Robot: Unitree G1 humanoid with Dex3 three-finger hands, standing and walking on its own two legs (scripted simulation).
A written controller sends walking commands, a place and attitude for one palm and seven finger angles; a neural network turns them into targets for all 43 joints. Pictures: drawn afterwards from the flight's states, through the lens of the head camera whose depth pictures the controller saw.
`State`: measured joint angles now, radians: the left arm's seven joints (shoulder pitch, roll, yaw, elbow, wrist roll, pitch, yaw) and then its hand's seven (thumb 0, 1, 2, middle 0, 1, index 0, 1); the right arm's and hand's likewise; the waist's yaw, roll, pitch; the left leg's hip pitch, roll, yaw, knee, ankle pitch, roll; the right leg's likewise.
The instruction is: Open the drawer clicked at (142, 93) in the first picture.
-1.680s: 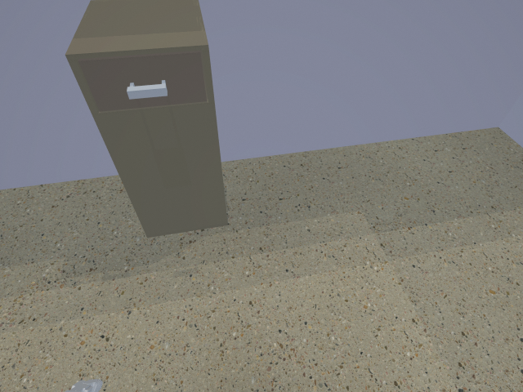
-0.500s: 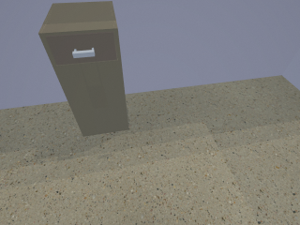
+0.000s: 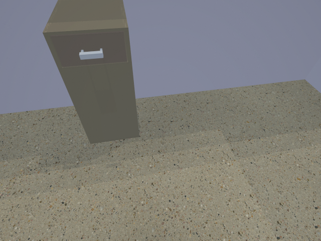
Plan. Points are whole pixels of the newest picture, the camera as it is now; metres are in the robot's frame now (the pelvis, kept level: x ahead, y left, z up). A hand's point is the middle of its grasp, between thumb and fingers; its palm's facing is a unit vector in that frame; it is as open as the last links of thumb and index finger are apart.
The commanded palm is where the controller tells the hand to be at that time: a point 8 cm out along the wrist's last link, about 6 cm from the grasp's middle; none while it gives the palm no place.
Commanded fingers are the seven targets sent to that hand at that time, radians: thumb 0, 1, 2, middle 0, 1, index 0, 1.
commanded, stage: turn to face it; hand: left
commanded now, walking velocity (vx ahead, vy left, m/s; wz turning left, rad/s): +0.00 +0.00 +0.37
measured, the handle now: (91, 52) +0.91 +0.39 -0.02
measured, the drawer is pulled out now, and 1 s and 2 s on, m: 0.00 0.00 0.00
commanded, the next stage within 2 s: take the last steps up to it in 0.44 s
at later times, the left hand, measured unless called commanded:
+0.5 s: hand out of the picture +0.00 +0.20 -0.18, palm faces +0.17 -0.95 -0.27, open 7.4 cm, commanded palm none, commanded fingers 0.00 0.90 0.90 -0.20 -0.30 -0.20 -0.30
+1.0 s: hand out of the picture -0.13 +0.17 -0.19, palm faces +0.29 -0.95 -0.12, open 7.4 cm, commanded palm none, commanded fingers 0.00 0.90 0.90 -0.20 -0.30 -0.20 -0.30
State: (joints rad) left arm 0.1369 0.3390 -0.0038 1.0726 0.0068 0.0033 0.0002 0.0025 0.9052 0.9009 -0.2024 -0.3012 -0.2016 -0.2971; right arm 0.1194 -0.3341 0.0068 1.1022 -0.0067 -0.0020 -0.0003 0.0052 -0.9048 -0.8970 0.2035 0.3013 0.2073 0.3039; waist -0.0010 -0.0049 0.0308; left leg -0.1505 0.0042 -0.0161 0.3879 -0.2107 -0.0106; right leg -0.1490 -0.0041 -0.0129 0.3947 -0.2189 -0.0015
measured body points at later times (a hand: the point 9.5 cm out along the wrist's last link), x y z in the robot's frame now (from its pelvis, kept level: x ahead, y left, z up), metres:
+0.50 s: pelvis -0.03 -0.01 -0.01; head +0.00 -0.01 +0.44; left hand -0.01 +0.25 -0.16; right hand +0.04 -0.23 -0.17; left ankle +0.00 +0.13 -0.74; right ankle -0.04 -0.12 -0.75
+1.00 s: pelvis +0.01 +0.04 -0.01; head +0.01 +0.07 +0.44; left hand -0.14 +0.22 -0.18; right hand +0.12 -0.17 -0.15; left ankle -0.04 +0.13 -0.74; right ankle -0.03 -0.09 -0.70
